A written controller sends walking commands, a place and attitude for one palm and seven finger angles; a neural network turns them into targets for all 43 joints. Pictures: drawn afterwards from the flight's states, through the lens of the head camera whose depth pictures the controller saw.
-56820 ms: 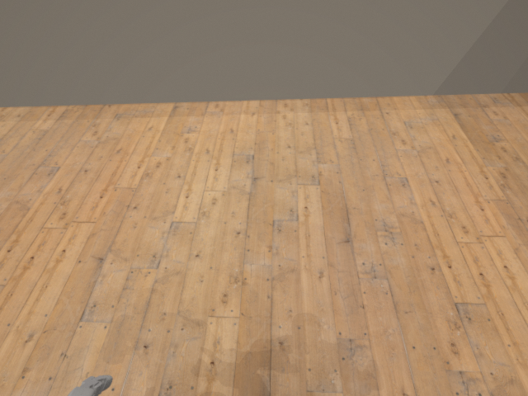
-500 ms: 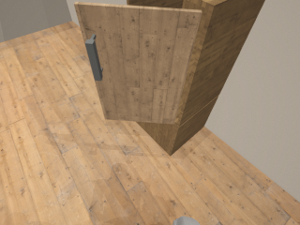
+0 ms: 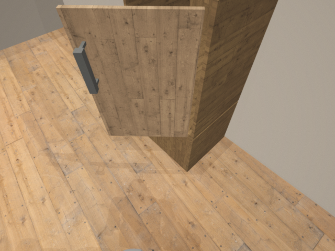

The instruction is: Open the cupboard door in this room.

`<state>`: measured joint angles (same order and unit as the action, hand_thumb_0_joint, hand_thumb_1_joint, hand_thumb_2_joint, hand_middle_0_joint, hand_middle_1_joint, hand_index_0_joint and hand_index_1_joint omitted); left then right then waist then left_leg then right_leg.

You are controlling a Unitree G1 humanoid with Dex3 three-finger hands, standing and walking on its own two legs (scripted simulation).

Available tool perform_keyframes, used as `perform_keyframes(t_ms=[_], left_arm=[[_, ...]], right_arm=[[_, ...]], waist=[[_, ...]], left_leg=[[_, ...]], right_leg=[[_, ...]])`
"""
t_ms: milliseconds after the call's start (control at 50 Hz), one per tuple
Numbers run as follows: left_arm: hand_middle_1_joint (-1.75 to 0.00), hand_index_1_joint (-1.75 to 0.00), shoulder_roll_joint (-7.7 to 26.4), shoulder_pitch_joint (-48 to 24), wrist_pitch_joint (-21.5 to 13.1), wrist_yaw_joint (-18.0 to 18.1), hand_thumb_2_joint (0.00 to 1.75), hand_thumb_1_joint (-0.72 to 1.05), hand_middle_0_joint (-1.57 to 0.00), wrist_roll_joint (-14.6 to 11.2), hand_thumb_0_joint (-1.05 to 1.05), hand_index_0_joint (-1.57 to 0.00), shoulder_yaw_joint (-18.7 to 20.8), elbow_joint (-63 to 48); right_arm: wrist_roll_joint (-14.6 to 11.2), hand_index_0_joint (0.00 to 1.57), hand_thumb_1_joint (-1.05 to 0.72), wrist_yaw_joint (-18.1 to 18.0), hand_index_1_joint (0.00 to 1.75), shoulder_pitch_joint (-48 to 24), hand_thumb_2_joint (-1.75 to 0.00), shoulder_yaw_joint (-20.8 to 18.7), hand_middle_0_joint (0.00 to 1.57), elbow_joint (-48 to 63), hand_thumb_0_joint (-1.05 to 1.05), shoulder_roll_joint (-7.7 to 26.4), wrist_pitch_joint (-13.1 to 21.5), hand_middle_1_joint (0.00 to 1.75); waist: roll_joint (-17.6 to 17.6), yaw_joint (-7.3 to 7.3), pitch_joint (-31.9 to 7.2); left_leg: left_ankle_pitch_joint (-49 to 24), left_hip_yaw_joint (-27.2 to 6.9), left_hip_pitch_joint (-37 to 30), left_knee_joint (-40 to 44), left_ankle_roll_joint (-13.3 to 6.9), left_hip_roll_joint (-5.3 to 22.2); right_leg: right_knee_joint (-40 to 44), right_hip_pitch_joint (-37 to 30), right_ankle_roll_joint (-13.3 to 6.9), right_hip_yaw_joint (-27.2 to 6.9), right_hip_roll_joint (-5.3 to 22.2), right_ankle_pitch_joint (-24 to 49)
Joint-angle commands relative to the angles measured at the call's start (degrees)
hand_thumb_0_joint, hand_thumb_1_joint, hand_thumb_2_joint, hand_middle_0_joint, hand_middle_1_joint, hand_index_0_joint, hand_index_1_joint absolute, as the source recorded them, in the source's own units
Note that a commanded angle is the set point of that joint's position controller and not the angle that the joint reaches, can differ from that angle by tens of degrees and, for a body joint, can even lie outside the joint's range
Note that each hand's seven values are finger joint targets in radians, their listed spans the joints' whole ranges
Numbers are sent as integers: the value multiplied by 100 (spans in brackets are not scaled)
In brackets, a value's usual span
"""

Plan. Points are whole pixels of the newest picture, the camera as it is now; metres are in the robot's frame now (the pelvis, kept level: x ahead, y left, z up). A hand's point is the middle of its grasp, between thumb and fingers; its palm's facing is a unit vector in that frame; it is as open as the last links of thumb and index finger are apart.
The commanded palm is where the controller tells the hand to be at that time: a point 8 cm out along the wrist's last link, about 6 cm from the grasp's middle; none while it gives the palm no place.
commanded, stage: come to a stop and stand still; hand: left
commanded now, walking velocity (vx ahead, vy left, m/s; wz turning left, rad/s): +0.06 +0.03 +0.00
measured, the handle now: (89, 68) +0.61 +0.28 +0.07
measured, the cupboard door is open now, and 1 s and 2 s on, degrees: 45 45 45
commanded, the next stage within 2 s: look again from close up in 0.46 s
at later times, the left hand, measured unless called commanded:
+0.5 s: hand out of the picture -0.03 +0.19 -0.18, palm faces +0.02 -0.99 -0.16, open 7.3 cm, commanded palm none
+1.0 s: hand out of the picture -0.01 +0.20 -0.17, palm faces -0.01 -0.98 -0.22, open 7.3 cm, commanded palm none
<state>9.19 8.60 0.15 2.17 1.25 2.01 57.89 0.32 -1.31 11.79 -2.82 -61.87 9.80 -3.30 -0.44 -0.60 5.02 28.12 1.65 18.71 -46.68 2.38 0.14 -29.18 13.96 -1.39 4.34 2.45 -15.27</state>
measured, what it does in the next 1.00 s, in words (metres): steps on the spot: left foot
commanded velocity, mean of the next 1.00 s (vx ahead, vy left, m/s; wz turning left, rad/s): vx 0.00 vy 0.00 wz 0.00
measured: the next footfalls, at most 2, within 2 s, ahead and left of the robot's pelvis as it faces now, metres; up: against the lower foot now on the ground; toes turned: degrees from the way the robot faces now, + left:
left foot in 0.08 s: +0.02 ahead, +0.13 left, +0.00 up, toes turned +2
left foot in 1.82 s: +0.13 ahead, +0.19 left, +0.00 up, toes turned +5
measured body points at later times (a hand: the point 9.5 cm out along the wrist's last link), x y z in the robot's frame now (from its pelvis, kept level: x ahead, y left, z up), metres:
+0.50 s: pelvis -0.01 +0.03 +0.00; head +0.00 +0.04 +0.45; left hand -0.03 +0.25 -0.16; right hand +0.01 -0.20 -0.15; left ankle -0.02 +0.13 -0.74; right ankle +0.00 -0.10 -0.74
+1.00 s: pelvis -0.03 +0.03 +0.00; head -0.05 +0.02 +0.45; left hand -0.01 +0.26 -0.15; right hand -0.04 -0.19 -0.16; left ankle -0.02 +0.13 -0.74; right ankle +0.00 -0.10 -0.74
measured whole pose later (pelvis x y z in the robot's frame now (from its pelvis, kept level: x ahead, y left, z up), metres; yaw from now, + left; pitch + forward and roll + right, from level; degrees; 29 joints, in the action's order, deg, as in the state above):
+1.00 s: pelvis -0.03 +0.03 +0.00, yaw -1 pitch -2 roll +1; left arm 9.2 16.3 -0.5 1.7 1.0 -0.4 61.0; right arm 1.1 -1.0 18.5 0.3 -60.9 8.7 0.8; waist 0.5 -0.7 0.2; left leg 14.5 3.9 11.1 -27.9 -1.1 -0.3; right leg -29.3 14.5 1.0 2.5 3.4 -12.4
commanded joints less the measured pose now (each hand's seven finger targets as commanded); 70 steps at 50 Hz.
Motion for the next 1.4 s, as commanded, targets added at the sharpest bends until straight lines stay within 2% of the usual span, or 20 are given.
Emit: perform_keyframes(t_ms=[0,20,40,60,80,100,140,300,520,540,560,580,620,720,780,1100,1200,1280,1340,1380], left_arm=[[-30,-30,1056,318,-23,51,90,90,-20,0,0,-20,264,-132],[-30,-30,985,259,-16,34,90,90,-20,-41,0,-20,232,-105],[-30,-30,784,319,9,1,90,90,-20,-86,0,-20,184,-125],[-30,-30,524,446,41,-29,90,90,-20,-96,0,-20,135,-138],[-30,-30,426,466,73,-26,90,90,-20,-90,0,-20,109,-115],[-30,-30,419,451,80,-34,90,90,-20,-49,0,-20,99,-85],[-30,-30,463,413,133,-77,90,90,-20,1,0,-20,78,63],[-30,-30,505,793,-42,-86,90,90,-20,-34,0,-20,-46,416],[-30,-30,384,1061,-72,-42,90,90,-20,-63,0,-20,-108,675],[-30,-30,560,1463,-203,203,90,90,-20,28,0,-20,-194,789],[-30,-30,775,1297,-304,155,90,90,-20,29,0,-20,-163,690],[-30,-30,669,1322,-297,122,90,90,-20,19,0,-20,-142,549],[-30,-30,574,1246,-239,90,90,90,-20,-25,0,-20,-161,513],[-30,-30,476,1004,-118,27,90,90,-20,-25,0,-20,-167,335],[-30,-30,497,1034,-88,8,90,90,-20,-16,0,-20,-162,242],[-30,-30,546,1137,-130,-31,90,90,-20,-38,0,-20,-119,130],[-30,-30,666,1319,-84,-55,90,90,-20,11,0,-20,-13,131],[-30,-30,767,1349,-64,-55,90,90,-20,10,0,-20,108,88],[-30,-30,648,1252,-63,-87,90,90,-20,2,0,-20,129,27],[-30,-30,421,1185,-46,-116,90,90,-20,29,0,-20,95,-69]], right_arm=[[12,20,-90,15,30,602,-90,-33,20,165,0,195,172,30],[21,20,-90,18,30,758,-90,-25,20,98,0,233,220,30],[42,20,-90,5,30,763,-90,-46,20,97,0,474,284,30],[82,20,-90,-15,30,589,-90,-90,20,199,0,704,320,30],[113,20,-90,-43,30,350,-90,-88,20,309,0,899,291,30],[129,20,-90,-38,30,125,-90,-52,20,372,0,908,254,30],[106,20,-90,-46,30,-48,-90,4,20,381,0,755,286,30],[37,20,-90,-51,30,374,-90,90,20,173,0,588,371,30],[31,20,-90,-92,30,643,-90,193,20,-140,0,432,422,30],[-40,20,-90,10,30,168,-90,187,20,276,0,693,526,30],[-16,20,-90,28,30,268,-90,246,20,425,0,575,538,30],[45,20,-90,-10,30,749,-90,217,20,317,0,365,617,30],[26,20,-90,-71,30,930,-90,194,20,278,0,489,611,30],[34,20,-90,-53,30,776,-90,189,20,412,0,485,527,30],[53,20,-90,-9,30,802,-90,181,20,413,0,460,483,30],[49,20,-90,13,30,960,-90,200,20,221,0,389,469,30],[109,20,-90,62,30,1095,-90,179,20,156,0,368,366,30],[122,20,-90,82,30,1302,-90,156,20,161,0,221,333,30],[113,20,-90,78,30,1538,-90,161,20,109,0,191,413,30],[126,20,-90,56,30,1692,-90,105,20,108,0,430,444,30]], waist=[[-781,43,-733],[-700,-50,-718],[-38,-8,-760],[866,113,-733],[1092,183,-551],[571,243,-326],[861,234,79],[-128,94,-230],[19,101,-24],[361,243,12],[429,25,-58],[641,-1,-692],[296,1,-1220],[-80,49,30],[-39,70,375],[-58,34,7],[-322,89,117],[-717,19,318],[-152,-53,328],[768,-74,437]], left_leg=[[-981,127,-610,1732,26,-35],[-1626,111,-1130,2360,-20,21],[-2102,-295,-1472,2570,-176,438],[-2420,-1139,-1175,2766,-481,1162],[-2339,-1320,-580,2999,-788,1519],[-1403,-1071,12,3071,-760,1406],[-831,-907,138,3308,-542,975],[-1419,-380,-747,2941,-353,596],[-1838,-304,-799,2966,-337,603],[-2514,-72,-504,1953,-224,727],[-2685,-118,-488,2099,-181,517],[-2988,-226,-706,2132,-229,485],[-3591,-336,-933,2009,-328,692],[-1866,-454,-135,2497,-408,604],[-881,-531,189,2780,-418,526],[-1005,-317,-177,2693,-371,430],[16,-67,81,2240,-376,181],[-299,206,-23,1585,-372,1],[-286,28,-385,2092,-430,89],[706,-762,-162,2986,-619,603]], right_leg=[[443,-571,-644,-1024,1234,2677],[298,-205,-432,-926,1056,2037],[40,174,-186,-728,707,1180],[-152,295,68,-427,289,78],[-192,-22,173,-180,182,-464],[-76,-373,155,-222,142,-476],[151,-330,130,-232,154,46],[883,-218,73,-617,383,541],[937,-283,68,-597,384,700],[716,-153,66,-686,589,1674],[426,-236,1,-606,688,2646],[55,-626,-67,-633,649,2702],[-8,-735,-67,-440,468,1839],[325,-135,-13,-485,358,461],[453,20,-13,-541,306,-40],[876,35,-9,-720,408,-250],[1144,258,-153,-1039,561,-2029],[1544,725,-363,-1435,907,-2637],[1007,988,-340,-1040,652,-2177],[117,1043,-173,-366,140,-1805]])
